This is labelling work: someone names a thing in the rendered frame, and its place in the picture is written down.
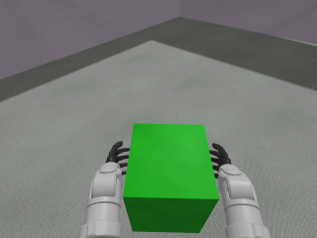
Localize carton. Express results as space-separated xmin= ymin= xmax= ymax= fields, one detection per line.
xmin=123 ymin=123 xmax=219 ymax=233

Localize right robot forearm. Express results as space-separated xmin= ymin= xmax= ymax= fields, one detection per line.
xmin=218 ymin=164 xmax=270 ymax=238

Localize robot right hand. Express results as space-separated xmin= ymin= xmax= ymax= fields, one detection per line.
xmin=209 ymin=143 xmax=232 ymax=179

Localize robot left hand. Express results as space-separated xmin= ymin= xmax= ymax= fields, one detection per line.
xmin=106 ymin=141 xmax=130 ymax=176

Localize left robot forearm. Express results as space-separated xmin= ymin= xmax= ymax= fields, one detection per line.
xmin=79 ymin=162 xmax=123 ymax=238

